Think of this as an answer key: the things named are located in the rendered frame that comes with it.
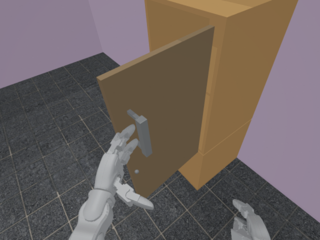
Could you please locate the handle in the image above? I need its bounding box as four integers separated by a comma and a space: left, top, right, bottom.
127, 109, 153, 157

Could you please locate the left robot forearm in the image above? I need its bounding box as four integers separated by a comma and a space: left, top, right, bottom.
69, 188, 116, 240

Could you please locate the left robot hand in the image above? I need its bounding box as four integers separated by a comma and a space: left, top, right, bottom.
94, 124, 154, 210

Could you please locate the right robot hand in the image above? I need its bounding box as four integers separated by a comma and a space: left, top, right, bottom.
231, 199, 271, 240

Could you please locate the cupboard door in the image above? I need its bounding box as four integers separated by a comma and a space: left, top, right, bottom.
96, 25, 215, 198

